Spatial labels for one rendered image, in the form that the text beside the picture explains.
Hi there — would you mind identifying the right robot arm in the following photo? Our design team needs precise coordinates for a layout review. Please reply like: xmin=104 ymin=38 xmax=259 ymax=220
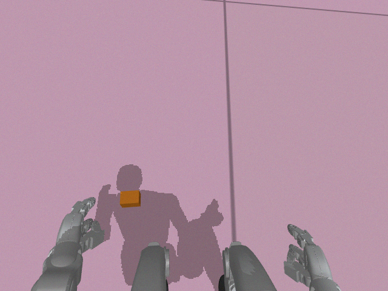
xmin=309 ymin=278 xmax=341 ymax=291

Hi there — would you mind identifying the left robot arm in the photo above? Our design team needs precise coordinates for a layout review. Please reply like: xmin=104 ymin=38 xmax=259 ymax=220
xmin=31 ymin=241 xmax=83 ymax=291

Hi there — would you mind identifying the left robot hand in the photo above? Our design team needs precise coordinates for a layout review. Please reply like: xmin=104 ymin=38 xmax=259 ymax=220
xmin=56 ymin=197 xmax=105 ymax=253

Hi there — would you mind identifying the small box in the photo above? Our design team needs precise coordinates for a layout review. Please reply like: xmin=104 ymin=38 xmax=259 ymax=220
xmin=120 ymin=190 xmax=141 ymax=208

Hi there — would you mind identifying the right robot hand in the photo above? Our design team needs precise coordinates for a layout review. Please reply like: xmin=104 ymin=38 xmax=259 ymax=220
xmin=284 ymin=224 xmax=333 ymax=287

